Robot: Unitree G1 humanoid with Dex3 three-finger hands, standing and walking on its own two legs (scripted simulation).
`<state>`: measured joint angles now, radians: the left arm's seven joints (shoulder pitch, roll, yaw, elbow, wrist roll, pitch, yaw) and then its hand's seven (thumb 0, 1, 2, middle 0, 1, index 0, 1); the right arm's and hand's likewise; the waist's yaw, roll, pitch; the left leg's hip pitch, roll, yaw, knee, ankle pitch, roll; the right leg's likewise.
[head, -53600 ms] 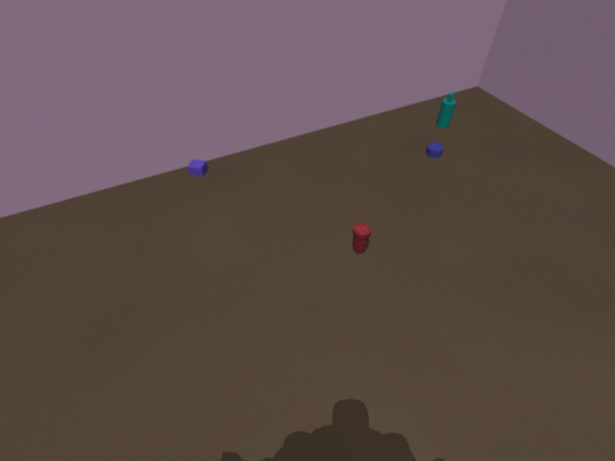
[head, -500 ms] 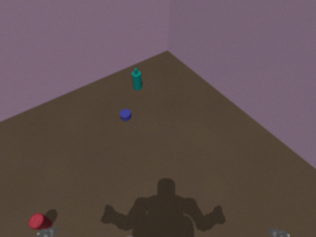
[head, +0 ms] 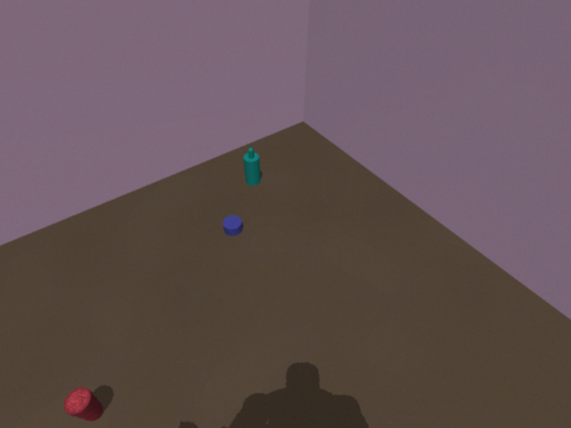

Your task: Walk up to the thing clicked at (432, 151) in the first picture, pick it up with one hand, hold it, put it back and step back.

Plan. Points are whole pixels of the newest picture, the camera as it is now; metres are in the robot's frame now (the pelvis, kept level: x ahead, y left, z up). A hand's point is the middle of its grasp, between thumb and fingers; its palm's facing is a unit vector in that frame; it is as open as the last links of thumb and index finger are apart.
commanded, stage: step back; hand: left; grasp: from above
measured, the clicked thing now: (232, 225) +1.10 +0.28 -0.74
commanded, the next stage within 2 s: stand in 0.54 s
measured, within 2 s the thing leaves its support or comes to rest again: neither
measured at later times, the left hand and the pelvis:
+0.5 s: hand out of the picture +0.13 +0.26 -0.15, palm faces +0.05 -0.92 -0.38, open 7.4 cm; pelvis +0.05 -0.01 -0.01, yaw +2 degrees
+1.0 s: hand out of the picture +0.14 +0.26 -0.14, palm faces +0.00 -0.94 -0.34, open 7.4 cm; pelvis +0.07 +0.00 +0.01, yaw +0 degrees
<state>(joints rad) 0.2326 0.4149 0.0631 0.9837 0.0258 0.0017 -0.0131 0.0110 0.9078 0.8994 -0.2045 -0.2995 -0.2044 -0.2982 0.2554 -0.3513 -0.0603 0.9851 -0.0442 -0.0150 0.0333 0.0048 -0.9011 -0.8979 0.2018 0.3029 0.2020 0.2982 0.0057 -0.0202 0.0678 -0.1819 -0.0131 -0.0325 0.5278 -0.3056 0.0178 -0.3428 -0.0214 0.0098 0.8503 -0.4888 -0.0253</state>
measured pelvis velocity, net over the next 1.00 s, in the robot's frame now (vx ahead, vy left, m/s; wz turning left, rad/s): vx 0.07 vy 0.00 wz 0.01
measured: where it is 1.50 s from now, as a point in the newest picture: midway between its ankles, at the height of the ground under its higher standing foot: outside the picture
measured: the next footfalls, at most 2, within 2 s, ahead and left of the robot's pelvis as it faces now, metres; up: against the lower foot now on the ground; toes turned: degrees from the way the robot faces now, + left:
right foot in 0.14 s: +0.09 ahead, -0.13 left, +0.00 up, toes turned -1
left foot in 0.48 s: +0.13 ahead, +0.13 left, +0.00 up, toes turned +2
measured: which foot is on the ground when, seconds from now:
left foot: down 0.00-0.18, up 0.20-0.46, down 0.48-1.00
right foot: up 0.00-0.12, down 0.14-1.00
